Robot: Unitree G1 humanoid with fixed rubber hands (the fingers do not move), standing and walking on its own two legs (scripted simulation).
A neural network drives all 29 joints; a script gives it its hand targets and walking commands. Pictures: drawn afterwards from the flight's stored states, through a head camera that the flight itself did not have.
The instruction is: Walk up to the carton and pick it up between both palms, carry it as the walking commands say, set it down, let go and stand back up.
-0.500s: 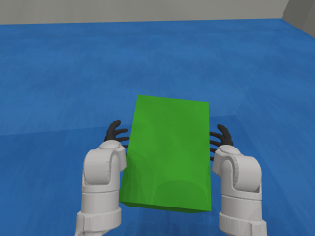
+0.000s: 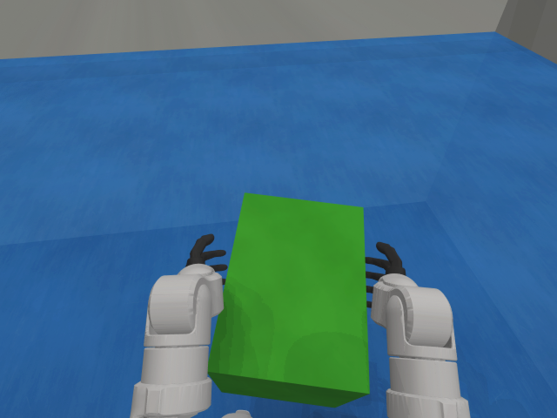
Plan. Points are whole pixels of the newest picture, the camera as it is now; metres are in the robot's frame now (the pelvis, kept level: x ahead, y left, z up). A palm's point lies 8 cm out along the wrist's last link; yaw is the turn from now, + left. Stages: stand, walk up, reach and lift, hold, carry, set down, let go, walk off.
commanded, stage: carry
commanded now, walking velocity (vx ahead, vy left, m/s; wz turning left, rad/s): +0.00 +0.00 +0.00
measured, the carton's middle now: (290, 302) +0.32 +0.00 -0.01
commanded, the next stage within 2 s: none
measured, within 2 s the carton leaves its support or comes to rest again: neither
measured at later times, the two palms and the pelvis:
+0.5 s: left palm (104, 406) +0.14 +0.19 +0.10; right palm (363, 397) +0.15 -0.07 +0.09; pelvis -0.14 +0.04 +0.01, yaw +2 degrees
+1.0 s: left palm (46, 394) +0.14 +0.26 +0.10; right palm (302, 395) +0.15 -0.01 +0.10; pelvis -0.15 +0.12 +0.02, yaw +1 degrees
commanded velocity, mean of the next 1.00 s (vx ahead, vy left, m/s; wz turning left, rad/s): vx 0.25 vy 0.10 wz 0.00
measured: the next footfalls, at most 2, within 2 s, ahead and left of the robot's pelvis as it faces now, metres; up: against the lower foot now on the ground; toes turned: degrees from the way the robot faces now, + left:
left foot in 0.08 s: +0.02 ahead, +0.12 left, +0.00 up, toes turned +2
right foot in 0.32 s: -0.04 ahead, -0.08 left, +0.00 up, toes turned -6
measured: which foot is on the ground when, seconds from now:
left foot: up 0.00-0.06, down 0.08-0.34, up 0.36-0.56, down 0.58-1.00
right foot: down 0.00-0.12, up 0.14-0.30, down 0.32-0.62, up 0.64-0.82, down 0.84-1.00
